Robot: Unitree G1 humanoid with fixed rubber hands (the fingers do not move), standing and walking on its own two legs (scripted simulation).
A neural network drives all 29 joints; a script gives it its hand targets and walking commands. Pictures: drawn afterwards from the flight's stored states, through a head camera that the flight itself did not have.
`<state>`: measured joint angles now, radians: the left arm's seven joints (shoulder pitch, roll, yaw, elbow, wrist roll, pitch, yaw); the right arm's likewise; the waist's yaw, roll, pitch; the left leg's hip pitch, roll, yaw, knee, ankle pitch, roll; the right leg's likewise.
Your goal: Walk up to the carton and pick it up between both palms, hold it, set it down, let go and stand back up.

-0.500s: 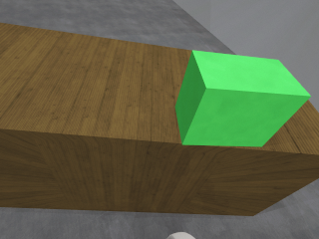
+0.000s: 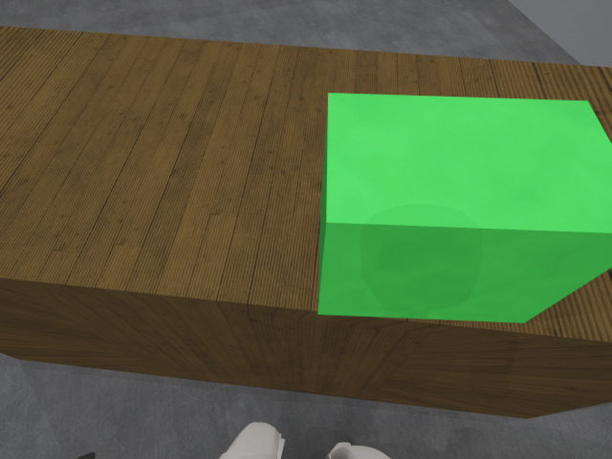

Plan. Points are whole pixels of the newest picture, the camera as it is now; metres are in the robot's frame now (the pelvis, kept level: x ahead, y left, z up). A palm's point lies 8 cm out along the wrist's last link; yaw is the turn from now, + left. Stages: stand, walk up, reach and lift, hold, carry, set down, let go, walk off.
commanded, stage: walk up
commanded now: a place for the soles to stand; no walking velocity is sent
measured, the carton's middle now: (436, 220) +0.40 -0.13 +0.08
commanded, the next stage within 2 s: none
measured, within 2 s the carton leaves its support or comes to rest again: neither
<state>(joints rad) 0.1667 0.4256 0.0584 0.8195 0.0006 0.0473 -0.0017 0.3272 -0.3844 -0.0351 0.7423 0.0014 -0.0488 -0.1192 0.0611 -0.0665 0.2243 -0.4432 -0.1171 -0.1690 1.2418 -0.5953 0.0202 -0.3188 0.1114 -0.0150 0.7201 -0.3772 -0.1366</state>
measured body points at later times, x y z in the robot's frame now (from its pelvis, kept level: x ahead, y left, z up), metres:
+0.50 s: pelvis -0.02 -0.12 -0.01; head +0.10 -0.20 +0.41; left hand +0.06 +0.22 -0.08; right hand +0.12 -0.42 -0.19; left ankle +0.02 +0.04 -0.69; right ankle -0.01 -0.30 -0.72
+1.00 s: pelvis -0.08 +0.00 -0.02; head +0.00 +0.02 +0.42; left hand +0.02 +0.34 -0.14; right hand +0.04 -0.34 -0.10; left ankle +0.00 +0.08 -0.72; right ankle -0.06 -0.22 -0.65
